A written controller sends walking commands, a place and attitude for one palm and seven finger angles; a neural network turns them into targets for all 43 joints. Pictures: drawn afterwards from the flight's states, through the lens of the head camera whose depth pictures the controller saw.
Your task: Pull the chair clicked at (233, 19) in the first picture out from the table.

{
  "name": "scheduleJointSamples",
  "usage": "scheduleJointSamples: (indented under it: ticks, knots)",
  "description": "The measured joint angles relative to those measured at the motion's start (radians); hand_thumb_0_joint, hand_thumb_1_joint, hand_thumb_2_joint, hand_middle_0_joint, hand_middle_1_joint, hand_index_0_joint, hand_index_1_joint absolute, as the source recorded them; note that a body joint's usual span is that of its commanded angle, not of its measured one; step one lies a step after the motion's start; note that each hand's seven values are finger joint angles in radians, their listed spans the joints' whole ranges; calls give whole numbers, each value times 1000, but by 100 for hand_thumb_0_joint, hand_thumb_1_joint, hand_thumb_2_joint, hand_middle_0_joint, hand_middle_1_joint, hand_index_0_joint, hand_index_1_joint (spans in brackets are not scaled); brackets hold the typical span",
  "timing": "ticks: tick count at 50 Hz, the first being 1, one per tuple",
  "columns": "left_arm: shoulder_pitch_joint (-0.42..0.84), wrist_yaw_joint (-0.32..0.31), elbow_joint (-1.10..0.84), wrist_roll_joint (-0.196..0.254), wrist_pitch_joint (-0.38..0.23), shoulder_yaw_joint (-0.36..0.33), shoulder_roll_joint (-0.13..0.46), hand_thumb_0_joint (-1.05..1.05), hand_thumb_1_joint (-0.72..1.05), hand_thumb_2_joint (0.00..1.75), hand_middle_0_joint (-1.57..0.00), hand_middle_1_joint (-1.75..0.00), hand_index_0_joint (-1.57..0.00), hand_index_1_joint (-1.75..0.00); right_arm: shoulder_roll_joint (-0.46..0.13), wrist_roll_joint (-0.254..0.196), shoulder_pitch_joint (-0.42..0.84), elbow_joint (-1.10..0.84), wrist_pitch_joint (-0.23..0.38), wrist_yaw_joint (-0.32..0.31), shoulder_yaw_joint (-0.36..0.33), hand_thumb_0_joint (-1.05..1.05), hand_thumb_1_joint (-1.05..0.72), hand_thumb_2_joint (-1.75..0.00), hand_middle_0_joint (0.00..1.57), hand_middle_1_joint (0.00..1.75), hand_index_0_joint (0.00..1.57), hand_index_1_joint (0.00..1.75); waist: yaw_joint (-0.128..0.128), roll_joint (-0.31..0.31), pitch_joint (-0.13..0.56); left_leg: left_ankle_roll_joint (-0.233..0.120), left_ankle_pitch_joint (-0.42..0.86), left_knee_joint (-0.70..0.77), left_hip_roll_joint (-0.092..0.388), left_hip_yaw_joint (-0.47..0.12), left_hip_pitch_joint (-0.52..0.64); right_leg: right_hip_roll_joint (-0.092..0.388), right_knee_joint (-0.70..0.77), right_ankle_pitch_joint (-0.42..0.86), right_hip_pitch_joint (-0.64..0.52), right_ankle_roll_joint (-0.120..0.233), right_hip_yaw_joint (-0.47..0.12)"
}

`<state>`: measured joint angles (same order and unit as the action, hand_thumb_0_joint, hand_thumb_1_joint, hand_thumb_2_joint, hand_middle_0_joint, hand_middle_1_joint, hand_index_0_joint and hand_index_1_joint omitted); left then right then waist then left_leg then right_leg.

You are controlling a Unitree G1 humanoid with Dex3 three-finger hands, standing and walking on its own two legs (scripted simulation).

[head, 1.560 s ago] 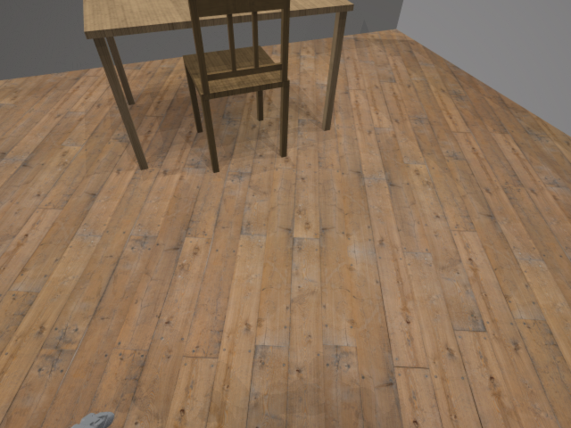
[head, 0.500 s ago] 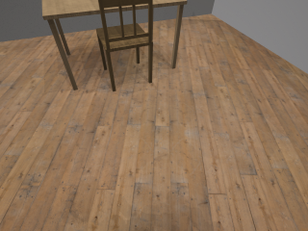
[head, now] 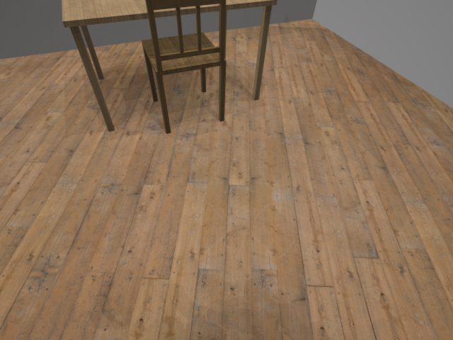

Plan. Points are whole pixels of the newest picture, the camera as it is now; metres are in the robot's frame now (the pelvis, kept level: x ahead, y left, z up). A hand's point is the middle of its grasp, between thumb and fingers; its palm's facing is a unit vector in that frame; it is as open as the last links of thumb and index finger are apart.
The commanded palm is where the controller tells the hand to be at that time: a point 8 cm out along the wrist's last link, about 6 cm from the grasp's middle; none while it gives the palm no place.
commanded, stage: walk to a spot facing it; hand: left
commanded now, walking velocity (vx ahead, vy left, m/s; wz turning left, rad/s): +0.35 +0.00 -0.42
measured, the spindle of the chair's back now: (179, 30) +1.55 +0.33 -0.12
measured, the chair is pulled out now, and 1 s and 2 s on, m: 0.00 0.00 0.00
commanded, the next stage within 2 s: none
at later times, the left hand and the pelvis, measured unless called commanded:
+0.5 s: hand out of the picture +0.14 +0.15 -0.19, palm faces -0.08 -0.97 -0.21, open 7.4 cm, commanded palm none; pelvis +0.12 -0.04 -0.02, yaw -8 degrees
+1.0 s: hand (174, 241) +0.39 +0.16 -0.20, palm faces -0.20 -0.97 -0.14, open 7.4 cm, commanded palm none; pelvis +0.36 -0.01 -0.02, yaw -16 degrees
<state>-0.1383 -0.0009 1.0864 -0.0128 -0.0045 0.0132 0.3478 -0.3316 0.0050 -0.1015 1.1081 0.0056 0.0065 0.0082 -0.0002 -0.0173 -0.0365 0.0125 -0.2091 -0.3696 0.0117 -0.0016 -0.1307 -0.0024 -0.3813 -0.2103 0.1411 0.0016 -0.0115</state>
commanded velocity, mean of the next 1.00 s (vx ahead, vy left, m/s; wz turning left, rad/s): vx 0.37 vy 0.00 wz -0.23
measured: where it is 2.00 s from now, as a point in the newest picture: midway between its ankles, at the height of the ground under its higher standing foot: (259, 227)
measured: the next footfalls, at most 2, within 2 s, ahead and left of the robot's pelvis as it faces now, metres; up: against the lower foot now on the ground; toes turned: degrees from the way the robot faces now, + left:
right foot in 0.40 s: +0.11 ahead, -0.12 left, +0.00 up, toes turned -12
left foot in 0.84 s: +0.47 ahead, +0.02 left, +0.00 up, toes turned -5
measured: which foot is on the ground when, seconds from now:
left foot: down 0.00-0.40, up 0.42-0.82, down 0.84-1.00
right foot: down 0.00-0.24, up 0.26-0.38, down 0.40-0.86, up 0.88-1.00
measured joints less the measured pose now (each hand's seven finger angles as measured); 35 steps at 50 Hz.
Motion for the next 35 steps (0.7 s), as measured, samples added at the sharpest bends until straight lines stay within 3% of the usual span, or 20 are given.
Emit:
scheduleJointSamples:
  ticks: [6,13,17,19,20,22,24,26,30,35]
  knots:
    - [-55,0,-2,-5,21,-5,-31,0,91,90,-20,-30,-20,-30,30,13,-38,-3,-15,-1,0,0,-90,-90,20,30,20,30,10,4,33,-1,-57,-60,10,23,-16,-11,-52,-41,22,3,-21]
    - [-186,23,-11,-9,26,-22,-91,0,91,90,-20,-30,-20,-30,94,15,-147,-18,-3,3,-13,0,-90,-90,20,30,20,30,13,-6,52,-2,-170,-170,27,75,-25,-29,-211,-157,76,25,-64]
    - [-219,28,-4,-8,27,-30,-128,1,91,90,-20,-30,-20,-30,121,16,-209,-17,25,-4,-26,0,-90,-90,20,30,20,30,2,-4,29,12,-214,-156,42,125,35,-4,-380,-260,159,25,18]
    - [-211,33,-12,-8,17,-34,-145,1,91,90,-20,-30,-20,-30,123,18,-239,-10,29,-7,-30,0,-90,-90,20,30,20,30,-10,16,9,27,-239,-164,62,132,59,5,-338,-246,172,28,63]
    - [-205,36,-23,-9,4,-37,-149,1,91,90,-20,-30,-20,-30,124,17,-255,-4,27,-7,-30,0,-90,-90,20,30,20,30,-13,26,-2,28,-264,-206,75,129,51,3,-287,-179,161,34,80]
    - [-191,25,-39,-9,-33,-45,-154,1,91,90,-20,-30,-20,-30,132,10,-272,24,11,-4,-30,0,-90,-90,20,30,20,30,-9,37,-17,9,-291,-431,96,101,-36,-8,-313,-159,150,51,105]
    - [-198,9,-48,-3,-59,-47,-159,1,91,90,-20,-30,-20,-30,141,9,-270,46,-2,0,-30,0,-90,-90,20,29,20,30,9,29,-18,-4,-277,-658,84,75,-136,-18,-288,-196,103,65,104]
    - [-223,-3,-46,-4,-69,-45,-167,0,91,90,-20,-30,-20,-30,145,12,-247,46,-5,2,-34,1,-90,-90,20,29,20,30,25,15,-8,-5,-229,-780,79,79,-232,-25,-220,-192,48,65,85]
    - [-277,-11,-10,-10,-67,-32,-197,0,91,90,-20,-30,-20,-30,144,16,-160,-12,2,8,-49,1,-90,-90,20,29,20,30,17,8,7,12,-118,-780,95,87,-394,-35,-73,-152,-56,63,41]
    - [-316,-16,30,-12,-67,-23,-227,0,91,90,-20,-30,-20,-30,157,9,-54,-85,14,23,-54,0,-91,-90,19,29,20,30,10,17,4,16,19,-594,111,94,-493,-42,45,-151,-170,46,11]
